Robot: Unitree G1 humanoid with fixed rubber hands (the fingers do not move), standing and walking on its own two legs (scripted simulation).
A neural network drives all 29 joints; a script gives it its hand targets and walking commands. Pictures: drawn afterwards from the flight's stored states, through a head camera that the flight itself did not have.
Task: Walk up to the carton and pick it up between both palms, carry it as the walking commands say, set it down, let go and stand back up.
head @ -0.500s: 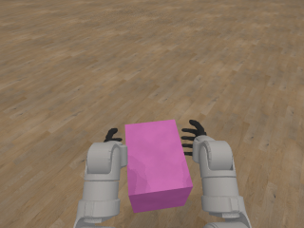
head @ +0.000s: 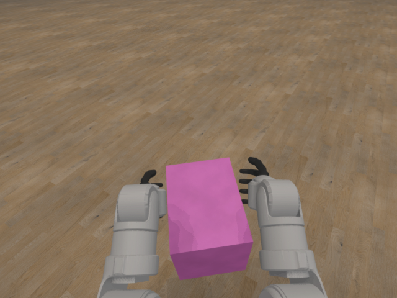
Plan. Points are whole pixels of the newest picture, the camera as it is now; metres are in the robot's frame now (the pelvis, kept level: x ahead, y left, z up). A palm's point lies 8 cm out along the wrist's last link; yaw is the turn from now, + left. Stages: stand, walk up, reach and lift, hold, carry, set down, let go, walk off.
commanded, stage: carry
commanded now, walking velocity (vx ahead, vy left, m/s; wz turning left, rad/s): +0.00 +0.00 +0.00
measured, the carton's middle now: (205, 217) +0.32 +0.00 -0.01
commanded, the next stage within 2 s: none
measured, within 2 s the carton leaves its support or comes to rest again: neither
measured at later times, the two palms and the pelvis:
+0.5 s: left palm (149, 196) +0.31 +0.11 +0.09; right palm (266, 183) +0.32 -0.13 +0.10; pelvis +0.03 -0.01 +0.01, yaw +0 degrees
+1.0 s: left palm (151, 192) +0.33 +0.11 +0.07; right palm (263, 180) +0.35 -0.13 +0.08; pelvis +0.05 -0.01 +0.00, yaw +0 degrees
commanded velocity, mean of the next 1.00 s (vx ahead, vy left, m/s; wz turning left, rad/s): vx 0.00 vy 0.00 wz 0.00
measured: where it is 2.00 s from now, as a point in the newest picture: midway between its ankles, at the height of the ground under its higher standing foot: outside the picture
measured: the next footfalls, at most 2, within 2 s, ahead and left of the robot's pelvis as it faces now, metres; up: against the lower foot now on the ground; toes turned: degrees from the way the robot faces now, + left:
none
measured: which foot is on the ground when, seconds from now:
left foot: down 0.00-1.00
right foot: down 0.00-1.00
